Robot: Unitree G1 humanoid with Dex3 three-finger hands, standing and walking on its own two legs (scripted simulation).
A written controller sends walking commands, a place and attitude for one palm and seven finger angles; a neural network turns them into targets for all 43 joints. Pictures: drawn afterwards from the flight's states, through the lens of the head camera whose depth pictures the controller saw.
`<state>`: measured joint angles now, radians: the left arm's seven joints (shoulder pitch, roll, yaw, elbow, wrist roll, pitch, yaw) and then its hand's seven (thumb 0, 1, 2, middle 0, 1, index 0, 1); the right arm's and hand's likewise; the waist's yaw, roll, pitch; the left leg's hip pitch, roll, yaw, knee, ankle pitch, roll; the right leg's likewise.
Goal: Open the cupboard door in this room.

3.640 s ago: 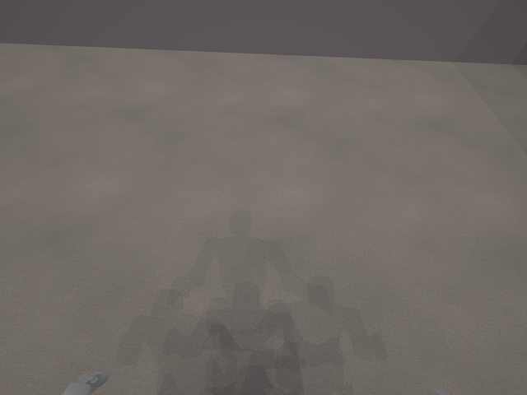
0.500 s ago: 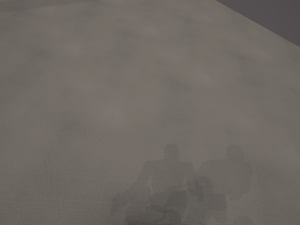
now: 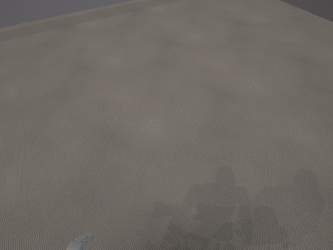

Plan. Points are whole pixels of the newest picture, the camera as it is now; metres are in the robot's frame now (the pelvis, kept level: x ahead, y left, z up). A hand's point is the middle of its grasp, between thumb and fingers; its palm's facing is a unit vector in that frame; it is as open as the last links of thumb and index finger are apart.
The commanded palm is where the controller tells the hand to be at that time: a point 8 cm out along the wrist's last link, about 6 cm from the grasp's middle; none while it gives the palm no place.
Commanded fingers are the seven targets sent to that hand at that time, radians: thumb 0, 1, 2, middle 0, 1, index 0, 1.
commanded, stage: turn or walk to find it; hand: left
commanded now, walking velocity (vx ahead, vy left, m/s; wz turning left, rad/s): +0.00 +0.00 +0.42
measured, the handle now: out of the picture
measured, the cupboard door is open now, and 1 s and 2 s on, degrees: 0 0 0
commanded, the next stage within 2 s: none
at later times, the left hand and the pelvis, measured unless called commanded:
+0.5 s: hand out of the picture -0.08 +0.22 -0.18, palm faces +0.31 -0.92 -0.23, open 7.4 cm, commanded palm none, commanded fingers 0.00 0.90 0.90 -0.20 -0.30 -0.20 -0.30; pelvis -0.04 +0.02 -0.01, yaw +15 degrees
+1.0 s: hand out of the picture -0.07 +0.20 -0.14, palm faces +0.42 -0.86 -0.29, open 7.4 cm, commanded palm none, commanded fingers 0.00 0.90 0.90 -0.20 -0.30 -0.20 -0.30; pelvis -0.08 -0.02 +0.00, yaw +25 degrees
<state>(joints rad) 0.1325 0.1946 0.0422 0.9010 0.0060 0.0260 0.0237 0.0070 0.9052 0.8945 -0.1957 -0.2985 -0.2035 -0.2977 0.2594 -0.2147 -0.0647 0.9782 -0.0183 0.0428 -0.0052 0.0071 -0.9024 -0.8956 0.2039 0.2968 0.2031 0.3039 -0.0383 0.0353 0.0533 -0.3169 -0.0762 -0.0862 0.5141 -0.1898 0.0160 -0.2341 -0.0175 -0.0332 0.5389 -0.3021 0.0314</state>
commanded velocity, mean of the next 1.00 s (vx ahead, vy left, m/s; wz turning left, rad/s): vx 0.00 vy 0.00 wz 0.42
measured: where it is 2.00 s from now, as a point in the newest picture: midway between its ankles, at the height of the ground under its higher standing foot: outside the picture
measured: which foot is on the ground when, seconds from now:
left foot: down 0.00-0.00, up 0.02-0.46, down 0.48-0.96, up 0.98-1.00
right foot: down 0.00-0.48, up 0.50-0.92, down 0.94-1.00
